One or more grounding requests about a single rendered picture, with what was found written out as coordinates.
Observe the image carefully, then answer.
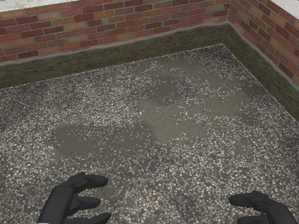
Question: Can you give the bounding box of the robot right hand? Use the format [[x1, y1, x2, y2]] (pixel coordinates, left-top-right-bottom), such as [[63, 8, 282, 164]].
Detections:
[[228, 190, 298, 224]]

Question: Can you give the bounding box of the robot left hand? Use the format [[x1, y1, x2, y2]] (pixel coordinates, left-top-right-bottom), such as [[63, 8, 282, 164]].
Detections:
[[37, 171, 111, 224]]

